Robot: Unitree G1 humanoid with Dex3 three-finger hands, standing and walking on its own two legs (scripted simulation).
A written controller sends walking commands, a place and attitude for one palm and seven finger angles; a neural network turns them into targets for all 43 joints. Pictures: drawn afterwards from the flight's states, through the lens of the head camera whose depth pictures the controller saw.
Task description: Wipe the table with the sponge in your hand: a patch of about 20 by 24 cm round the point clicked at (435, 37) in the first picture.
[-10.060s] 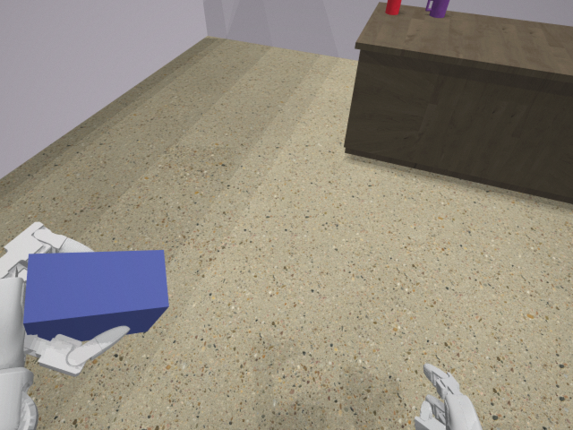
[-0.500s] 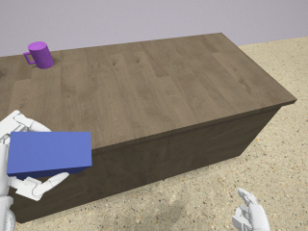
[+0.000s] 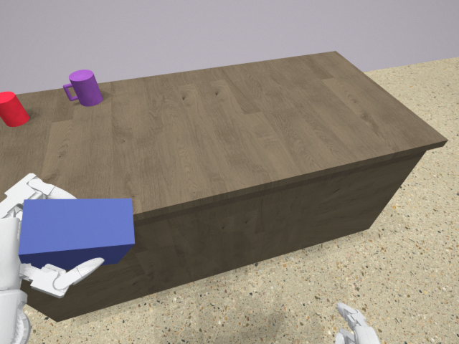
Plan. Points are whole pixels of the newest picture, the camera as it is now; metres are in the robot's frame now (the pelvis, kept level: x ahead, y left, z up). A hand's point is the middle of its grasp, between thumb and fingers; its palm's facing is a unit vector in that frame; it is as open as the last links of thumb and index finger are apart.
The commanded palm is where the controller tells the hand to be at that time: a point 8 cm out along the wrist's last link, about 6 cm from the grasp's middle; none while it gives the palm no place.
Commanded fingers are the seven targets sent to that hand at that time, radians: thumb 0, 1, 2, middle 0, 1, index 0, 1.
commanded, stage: come to a stop and stand still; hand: left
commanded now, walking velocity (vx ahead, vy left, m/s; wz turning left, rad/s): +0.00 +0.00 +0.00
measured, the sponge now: (94, 235) +0.22 +0.21 +0.14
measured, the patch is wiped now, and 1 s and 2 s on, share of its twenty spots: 0.00 0.00 0.00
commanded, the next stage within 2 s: look again from close up in 0.16 s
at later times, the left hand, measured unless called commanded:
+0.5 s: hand (43, 215) +0.23 +0.27 +0.16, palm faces +0.37 -0.86 -0.35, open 10.5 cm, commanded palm +0.18 +0.30 +0.18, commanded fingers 0.00 0.10 1.30 -1.20 -1.60 -1.20 -1.60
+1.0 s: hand (65, 177) +0.31 +0.28 +0.15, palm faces +0.35 -0.84 -0.40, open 10.4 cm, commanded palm +0.25 +0.32 +0.18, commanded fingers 0.00 0.10 1.30 -1.20 -1.60 -1.20 -1.60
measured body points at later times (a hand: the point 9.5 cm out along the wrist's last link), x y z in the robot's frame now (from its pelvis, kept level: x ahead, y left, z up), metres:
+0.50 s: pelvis +0.01 +0.03 +0.00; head +0.02 +0.05 +0.45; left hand +0.21 +0.32 +0.18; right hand +0.18 -0.20 -0.06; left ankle +0.08 +0.10 -0.74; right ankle +0.03 -0.11 -0.73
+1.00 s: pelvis +0.08 +0.04 -0.01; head +0.10 +0.05 +0.44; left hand +0.28 +0.33 +0.17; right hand +0.28 -0.18 -0.07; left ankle +0.08 +0.10 -0.74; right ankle +0.04 -0.10 -0.74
